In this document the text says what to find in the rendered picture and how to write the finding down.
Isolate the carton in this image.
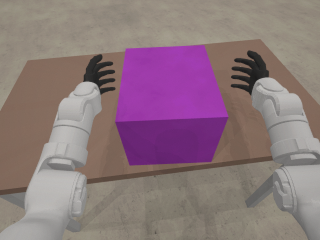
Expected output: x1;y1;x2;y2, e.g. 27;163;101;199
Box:
115;45;229;166

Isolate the robot left upper arm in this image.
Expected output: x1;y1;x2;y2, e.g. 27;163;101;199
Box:
0;169;87;240

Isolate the robot right upper arm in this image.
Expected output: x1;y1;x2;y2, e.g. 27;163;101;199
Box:
272;164;320;240

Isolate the robot right forearm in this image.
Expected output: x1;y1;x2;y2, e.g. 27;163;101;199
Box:
251;77;320;167

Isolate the robot left hand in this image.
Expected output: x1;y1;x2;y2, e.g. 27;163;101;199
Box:
83;54;116;95

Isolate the robot right hand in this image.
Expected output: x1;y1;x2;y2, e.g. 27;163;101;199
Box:
231;50;269;96

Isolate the table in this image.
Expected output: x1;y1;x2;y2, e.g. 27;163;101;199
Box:
0;39;320;233

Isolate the robot left forearm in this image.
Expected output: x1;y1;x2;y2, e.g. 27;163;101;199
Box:
24;81;102;213

